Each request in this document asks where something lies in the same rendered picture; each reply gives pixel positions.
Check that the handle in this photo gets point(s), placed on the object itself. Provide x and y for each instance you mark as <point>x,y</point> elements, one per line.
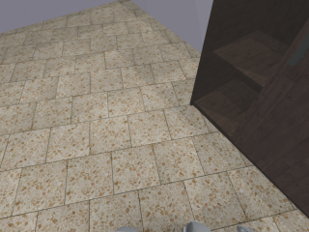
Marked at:
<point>298,55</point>

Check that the robot right thigh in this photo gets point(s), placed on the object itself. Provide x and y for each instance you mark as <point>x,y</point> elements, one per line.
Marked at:
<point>194,226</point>

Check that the wardrobe door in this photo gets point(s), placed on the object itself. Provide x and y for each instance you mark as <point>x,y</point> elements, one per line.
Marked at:
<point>274,132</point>

